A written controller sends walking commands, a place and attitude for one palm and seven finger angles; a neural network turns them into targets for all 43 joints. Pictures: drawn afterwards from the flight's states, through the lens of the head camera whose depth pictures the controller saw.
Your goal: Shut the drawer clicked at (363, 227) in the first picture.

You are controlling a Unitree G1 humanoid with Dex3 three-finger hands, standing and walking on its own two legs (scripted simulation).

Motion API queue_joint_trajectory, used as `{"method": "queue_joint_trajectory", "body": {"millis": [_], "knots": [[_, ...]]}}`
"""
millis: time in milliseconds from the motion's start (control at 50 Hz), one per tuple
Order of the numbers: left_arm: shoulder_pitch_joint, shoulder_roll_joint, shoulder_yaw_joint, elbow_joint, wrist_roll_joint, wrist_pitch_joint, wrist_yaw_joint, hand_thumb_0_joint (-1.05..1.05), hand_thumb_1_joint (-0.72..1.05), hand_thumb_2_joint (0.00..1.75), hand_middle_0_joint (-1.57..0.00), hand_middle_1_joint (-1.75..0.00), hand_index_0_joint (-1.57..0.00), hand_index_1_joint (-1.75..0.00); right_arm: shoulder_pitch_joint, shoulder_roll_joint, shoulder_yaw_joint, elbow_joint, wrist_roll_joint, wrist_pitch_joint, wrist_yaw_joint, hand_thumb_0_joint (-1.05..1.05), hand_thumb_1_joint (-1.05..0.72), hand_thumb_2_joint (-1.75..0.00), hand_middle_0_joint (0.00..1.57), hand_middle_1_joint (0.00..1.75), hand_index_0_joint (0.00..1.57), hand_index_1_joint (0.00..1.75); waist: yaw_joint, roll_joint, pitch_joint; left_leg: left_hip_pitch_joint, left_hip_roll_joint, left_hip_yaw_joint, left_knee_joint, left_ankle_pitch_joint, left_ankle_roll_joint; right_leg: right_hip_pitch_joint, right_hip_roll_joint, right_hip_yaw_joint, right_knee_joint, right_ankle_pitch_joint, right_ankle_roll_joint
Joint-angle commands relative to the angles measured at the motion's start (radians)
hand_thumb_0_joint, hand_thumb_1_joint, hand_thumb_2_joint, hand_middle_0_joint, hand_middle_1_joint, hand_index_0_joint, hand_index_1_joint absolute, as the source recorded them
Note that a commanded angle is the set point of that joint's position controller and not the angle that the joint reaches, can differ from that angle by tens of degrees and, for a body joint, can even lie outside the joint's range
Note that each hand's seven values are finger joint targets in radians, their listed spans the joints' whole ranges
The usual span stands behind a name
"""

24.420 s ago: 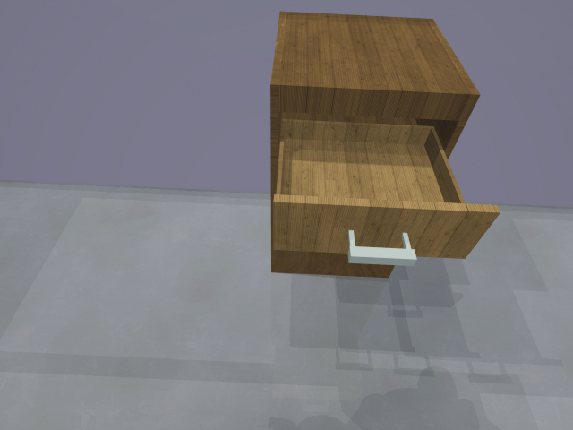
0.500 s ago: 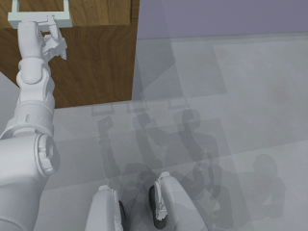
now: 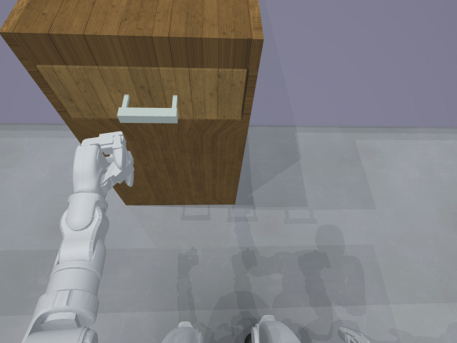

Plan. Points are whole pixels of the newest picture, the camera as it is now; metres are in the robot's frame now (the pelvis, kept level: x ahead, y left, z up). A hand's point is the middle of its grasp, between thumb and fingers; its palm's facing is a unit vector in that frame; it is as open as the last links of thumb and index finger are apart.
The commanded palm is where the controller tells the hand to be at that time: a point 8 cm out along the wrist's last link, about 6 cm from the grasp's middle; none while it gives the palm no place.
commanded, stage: draw the hand back to the body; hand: left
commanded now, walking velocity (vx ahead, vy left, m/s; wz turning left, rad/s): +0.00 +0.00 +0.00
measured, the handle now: (149, 107) +0.60 +0.18 -0.04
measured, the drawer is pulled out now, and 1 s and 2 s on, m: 0.00 0.00 0.00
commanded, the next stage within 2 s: step back with the hand held close in 1.04 s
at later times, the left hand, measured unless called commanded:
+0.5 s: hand (40, 226) +0.26 +0.21 +0.15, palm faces +0.24 -0.93 -0.29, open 3.3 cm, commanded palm +0.22 +0.26 +0.16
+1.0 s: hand out of the picture +0.16 +0.24 +0.23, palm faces +0.45 -0.80 -0.40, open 3.2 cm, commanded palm +0.11 +0.28 +0.24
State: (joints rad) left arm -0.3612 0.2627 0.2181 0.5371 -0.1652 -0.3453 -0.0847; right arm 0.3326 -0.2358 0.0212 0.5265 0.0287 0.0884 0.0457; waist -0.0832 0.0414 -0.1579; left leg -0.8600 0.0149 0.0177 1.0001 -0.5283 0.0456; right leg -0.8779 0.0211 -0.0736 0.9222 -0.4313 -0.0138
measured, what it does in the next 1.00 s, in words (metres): rises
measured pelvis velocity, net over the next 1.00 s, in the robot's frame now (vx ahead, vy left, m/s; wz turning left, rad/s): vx -0.01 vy -0.01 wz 0.03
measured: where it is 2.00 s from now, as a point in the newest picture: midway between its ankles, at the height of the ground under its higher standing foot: outside the picture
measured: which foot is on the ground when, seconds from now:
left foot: down 0.00-1.00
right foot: down 0.00-1.00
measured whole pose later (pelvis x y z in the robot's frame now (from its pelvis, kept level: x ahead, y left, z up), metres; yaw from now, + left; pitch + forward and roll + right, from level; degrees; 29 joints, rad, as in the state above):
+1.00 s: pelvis -0.01 -0.01 +0.06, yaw +2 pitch -4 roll -1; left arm 0.53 0.33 0.30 -0.48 -0.07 -0.10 0.11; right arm 0.21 -0.23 0.03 0.60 0.01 -0.09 -0.07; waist 0.07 0.09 0.01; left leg -0.08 -0.02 0.02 0.45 -0.30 0.04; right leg -0.11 0.01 -0.07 0.42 -0.23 -0.02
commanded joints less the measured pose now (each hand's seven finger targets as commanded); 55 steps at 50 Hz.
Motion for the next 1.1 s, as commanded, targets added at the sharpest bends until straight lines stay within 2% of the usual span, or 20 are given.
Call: {"method": "queue_joint_trajectory", "body": {"millis": [0, 40, 60, 120, 140, 160, 200, 220, 260, 300, 420, 460, 560, 660, 720, 840, 920, 960, 1040, 1080], "knots": [[-0.220, 0.105, -0.042, -0.248, -0.014, -0.083, -0.035, 0.00, 0.90, 0.90, -1.40, -1.60, -1.40, -1.60, 0.073, -0.157, -0.062, -0.062, 0.006, -0.056, -0.022, 0.00, -0.90, -0.90, 0.20, 0.30, 0.20, 0.30, -0.034, 0.045, -0.311, 0.280, 0.002, -0.032, -0.117, 0.581, -0.022, 0.323, 0.022, 0.030, -0.077, 0.479, -0.001], [-0.144, 0.114, -0.043, -0.283, -0.019, -0.068, -0.065, 0.00, 0.90, 0.90, -1.40, -1.60, -1.40, -1.60, 0.051, -0.157, -0.064, -0.079, 0.010, -0.062, -0.024, 0.00, -0.90, -0.90, 0.20, 0.30, 0.20, 0.30, -0.011, 0.065, -0.323, 0.331, 0.004, -0.039, -0.139, 0.618, -0.027, 0.351, 0.019, 0.026, -0.090, 0.479, -0.006], [-0.112, 0.127, -0.038, -0.319, -0.026, -0.057, -0.079, 0.00, 0.90, 0.90, -1.40, -1.60, -1.40, -1.60, 0.039, -0.158, -0.064, -0.094, 0.014, -0.067, -0.026, 0.00, -0.90, -0.90, 0.20, 0.30, 0.20, 0.30, 0.006, 0.116, -0.335, 0.373, 0.004, -0.039, -0.151, 0.660, -0.031, 0.360, 0.017, 0.025, -0.096, 0.484, -0.011], [-0.019, 0.118, -0.032, -0.403, -0.059, -0.018, -0.097, 0.00, 0.90, 0.90, -1.40, -1.60, -1.40, -1.60, -0.018, -0.147, -0.054, -0.128, 0.023, -0.084, -0.033, 0.00, -0.90, -0.90, 0.20, 0.30, 0.20, 0.30, 0.030, 0.086, -0.302, 0.408, 0.008, -0.047, -0.195, 0.659, -0.039, 0.407, 0.012, 0.012, -0.126, 0.473, -0.009], [0.001, 0.134, -0.008, -0.434, -0.072, -0.008, -0.093, 0.00, 0.90, 0.90, -1.40, -1.60, -1.40, -1.60, -0.033, -0.147, -0.054, -0.139, 0.025, -0.090, -0.038, 0.00, -0.90, -0.90, 0.20, 0.30, 0.20, 0.30, 0.034, 0.028, -0.299, 0.399, 0.007, -0.048, -0.208, 0.631, -0.035, 0.437, 0.012, 0.010, -0.135, 0.473, -0.007], [0.050, 0.238, -0.027, -0.471, 0.046, 0.051, 0.003, 0.00, 0.90, 0.90, -1.40, -1.60, -1.40, -1.60, -0.101, -0.134, -0.059, -0.162, 0.025, -0.055, -0.062, 0.00, -0.90, -0.90, 0.20, 0.30, 0.20, 0.30, 0.070, 0.002, -0.323, 0.440, -0.002, -0.038, -0.260, 0.595, -0.024, 0.509, -0.013, 0.061, -0.185, 0.430, -0.020], [0.089, 0.174, -0.053, -0.539, 0.058, 0.116, 0.082, 0.00, 0.90, 0.90, -1.40, -1.60, -1.40, -1.60, -0.132, -0.116, -0.048, -0.197, 0.026, -0.047, -0.087, 0.00, -0.90, -0.90, 0.20, 0.30, 0.20, 0.30, 0.050, -0.059, -0.204, 0.412, -0.001, -0.029, -0.320, 0.468, -0.022, 0.535, -0.019, 0.058, -0.240, 0.384, -0.012], [0.116, 0.188, -0.045, -0.562, 0.066, 0.137, 0.106, 0.00, 0.90, 0.90, -1.40, -1.60, -1.40, -1.60, -0.150, -0.118, -0.043, -0.199, 0.028, -0.045, -0.096, 0.00, -0.90, -0.90, 0.20, 0.30, 0.20, 0.30, 0.062, -0.029, -0.178, 0.416, 0.001, -0.031, -0.349, 0.432, -0.022, 0.557, -0.025, 0.058, -0.255, 0.351, -0.016], [0.109, 0.224, -0.026, -0.634, 0.077, 0.165, 0.145, 0.00, 0.90, 0.90, -1.40, -1.60, -1.40, -1.60, -0.178, -0.116, -0.031, -0.198, 0.027, -0.049, -0.116, 0.00, -0.90, -0.90, 0.20, 0.30, 0.20, 0.30, 0.067, -0.005, -0.155, 0.461, 0.003, -0.039, -0.388, 0.409, -0.018, 0.588, -0.025, 0.059, -0.292, 0.327, -0.021], [0.153, 0.211, -0.033, -0.698, 0.090, 0.188, 0.170, 0.00, 0.90, 0.90, -1.40, -1.60, -1.40, -1.60, -0.189, -0.105, -0.021, -0.194, 0.023, -0.063, -0.127, 0.00, -0.90, -0.90, 0.20, 0.30, 0.20, 0.30, 0.074, 0.025, -0.155, 0.532, 0.006, -0.044, -0.421, 0.445, -0.021, 0.620, -0.028, 0.055, -0.321, 0.344, -0.022], [0.332, 0.163, -0.065, -0.823, 0.096, 0.235, 0.193, 0.00, 0.90, 0.90, -1.40, -1.60, -1.40, -1.60, -0.218, -0.101, -0.002, -0.164, 0.011, -0.115, -0.134, 0.00, -0.90, -0.90, 0.20, 0.30, 0.20, 0.30, 0.090, 0.023, -0.045, 0.657, 0.020, -0.063, -0.525, 0.497, -0.027, 0.680, -0.024, 0.040, -0.421, 0.348, -0.022], [0.409, 0.161, -0.055, -0.842, 0.095, 0.244, 0.190, 0.00, 0.90, 0.90, -1.40, -1.60, -1.40, -1.60, -0.231, -0.104, -0.001, -0.153, 0.007, -0.128, -0.131, 0.00, -0.90, -0.90, 0.20, 0.30, 0.20, 0.30, 0.098, -0.013, 0.004, 0.665, 0.020, -0.061, -0.552, 0.502, -0.024, 0.706, -0.020, 0.037, -0.454, 0.357, -0.023], [0.531, 0.206, 0.027, -0.948, 0.093, 0.245, 0.186, 0.00, 0.90, 0.90, -1.40, -1.60, -1.40, -1.60, -0.251, -0.102, -0.002, -0.128, -0.007, -0.150, -0.123, 0.00, -0.90, -0.90, 0.20, 0.30, 0.20, 0.30, 0.118, -0.013, 0.065, 0.691, 0.018, -0.052, -0.603, 0.504, -0.024, 0.767, -0.020, 0.042, -0.508, 0.373, -0.023], [0.622, 0.250, 0.113, -1.104, 0.090, 0.227, 0.191, 0.00, 0.90, 0.90, -1.40, -1.60, -1.40, -1.60, -0.264, -0.092, -0.004, -0.120, -0.019, -0.180, -0.118, 0.00, -0.90, -0.90, 0.20, 0.30, 0.20, 0.30, 0.134, 0.021, 0.058, 0.708, 0.009, -0.047, -0.624, 0.494, -0.021, 0.821, -0.023, 0.048, -0.537, 0.382, -0.024], [0.705, 0.242, 0.130, -1.196, 0.088, 0.217, 0.196, 0.00, 0.90, 0.90, -1.40, -1.60, -1.40, -1.60, -0.259, -0.083, -0.006, -0.117, -0.019, -0.202, -0.114, 0.00, -0.90, -0.90, 0.20, 0.30, 0.20, 0.30, 0.136, 0.057, 0.041, 0.730, 0.009, -0.040, -0.621, 0.528, -0.024, 0.835, -0.028, 0.050, -0.538, 0.408, -0.021], [0.839, 0.261, 0.201, -1.264, 0.087, 0.199, 0.202, 0.00, 0.90, 0.90, -1.40, -1.60, -1.40, -1.60, -0.260, -0.085, -0.020, -0.105, -0.017, -0.237, -0.115, 0.00, -0.90, -0.90, 0.20, 0.30, 0.20, 0.30, 0.147, 0.004, 0.096, 0.718, 0.013, -0.034, -0.618, 0.498, -0.018, 0.815, -0.024, 0.054, -0.554, 0.391, -0.018], [0.809, 0.193, 0.144, -1.156, 0.092, 0.202, 0.197, 0.00, 0.90, 0.90, -1.40, -1.60, -1.40, -1.60, -0.249, -0.093, -0.025, -0.078, -0.017, -0.235, -0.119, 0.00, -0.90, -0.90, 0.20, 0.30, 0.20, 0.30, 0.125, -0.045, 0.218, 0.692, 0.015, -0.037, -0.635, 0.384, -0.012, 0.737, -0.025, 0.055, -0.586, 0.271, -0.014], [0.787, 0.199, 0.144, -1.145, 0.094, 0.200, 0.199, 0.00, 0.90, 0.90, -1.40, -1.60, -1.40, -1.60, -0.253, -0.098, -0.028, -0.076, -0.016, -0.236, -0.126, 0.00, -0.90, -0.90, 0.20, 0.30, 0.20, 0.30, 0.126, -0.036, 0.225, 0.695, 0.013, -0.039, -0.637, 0.347, -0.008, 0.726, -0.025, 0.059, -0.597, 0.227, -0.014], [0.782, 0.239, 0.177, -1.215, 0.099, 0.178, 0.211, 0.00, 0.90, 0.90, -1.40, -1.60, -1.40, -1.60, -0.256, -0.091, -0.027, -0.084, -0.023, -0.255, -0.132, 0.00, -0.90, -0.90, 0.20, 0.30, 0.20, 0.30, 0.144, -0.014, 0.107, 0.722, 0.004, -0.037, -0.632, 0.371, -0.003, 0.792, -0.036, 0.067, -0.580, 0.248, -0.015], [0.784, 0.255, 0.184, -1.251, 0.100, 0.174, 0.216, 0.00, 0.90, 0.90, -1.40, -1.60, -1.40, -1.60, -0.258, -0.088, -0.023, -0.085, -0.024, -0.270, -0.133, 0.00, -0.90, -0.90, 0.20, 0.30, 0.20, 0.30, 0.150, 0.048, 0.073, 0.732, 0.003, -0.036, -0.630, 0.394, -0.008, 0.818, -0.038, 0.074, -0.573, 0.282, -0.018]]}}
